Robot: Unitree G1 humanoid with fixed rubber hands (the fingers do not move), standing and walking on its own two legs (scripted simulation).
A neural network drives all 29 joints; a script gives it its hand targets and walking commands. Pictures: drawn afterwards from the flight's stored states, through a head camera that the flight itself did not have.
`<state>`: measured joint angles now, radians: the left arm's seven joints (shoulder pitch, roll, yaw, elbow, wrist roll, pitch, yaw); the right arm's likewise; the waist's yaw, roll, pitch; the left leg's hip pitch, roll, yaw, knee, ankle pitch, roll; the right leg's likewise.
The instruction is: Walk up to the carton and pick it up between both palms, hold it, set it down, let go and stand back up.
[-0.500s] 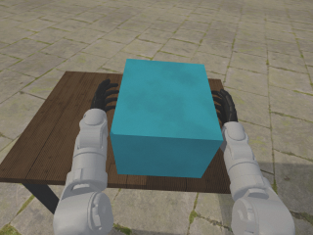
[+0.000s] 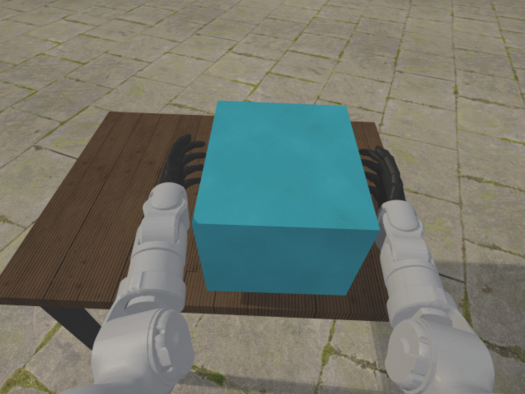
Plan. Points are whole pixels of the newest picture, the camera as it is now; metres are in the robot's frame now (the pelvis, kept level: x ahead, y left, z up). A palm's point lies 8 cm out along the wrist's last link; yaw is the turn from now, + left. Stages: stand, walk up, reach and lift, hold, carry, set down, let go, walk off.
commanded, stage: set down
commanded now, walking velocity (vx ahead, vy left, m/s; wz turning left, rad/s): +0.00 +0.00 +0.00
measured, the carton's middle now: (279, 194) +0.46 -0.01 +0.06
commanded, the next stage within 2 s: none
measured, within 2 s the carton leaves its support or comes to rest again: rests again in 0.70 s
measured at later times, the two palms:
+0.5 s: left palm (180, 193) +0.42 +0.15 +0.10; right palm (385, 202) +0.41 -0.18 +0.09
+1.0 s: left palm (181, 200) +0.42 +0.15 +0.08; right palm (384, 210) +0.40 -0.18 +0.08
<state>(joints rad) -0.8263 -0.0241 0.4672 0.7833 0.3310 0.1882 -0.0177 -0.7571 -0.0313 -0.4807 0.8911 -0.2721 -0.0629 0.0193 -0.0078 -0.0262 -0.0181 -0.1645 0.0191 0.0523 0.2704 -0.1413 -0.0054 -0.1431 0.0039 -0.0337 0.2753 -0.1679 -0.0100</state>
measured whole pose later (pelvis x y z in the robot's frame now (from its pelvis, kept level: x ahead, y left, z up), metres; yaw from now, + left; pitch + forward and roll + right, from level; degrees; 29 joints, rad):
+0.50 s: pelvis +0.00 +0.00 +0.00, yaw -1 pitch +6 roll +0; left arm -0.82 -0.03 0.48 0.86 0.34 0.10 0.00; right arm -0.76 -0.04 -0.52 0.92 -0.32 -0.11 0.03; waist 0.00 -0.02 -0.05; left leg -0.25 0.02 0.07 0.29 -0.15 0.00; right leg -0.23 0.00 -0.04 0.29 -0.17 -0.01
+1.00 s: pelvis +0.00 +0.00 +0.00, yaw -1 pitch +7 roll +0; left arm -0.82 -0.04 0.51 0.90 0.37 0.05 0.00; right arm -0.75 -0.02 -0.57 0.92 -0.38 -0.14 0.05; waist 0.01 -0.02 -0.05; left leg -0.27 0.02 0.08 0.29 -0.14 0.00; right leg -0.26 0.00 -0.04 0.29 -0.16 -0.01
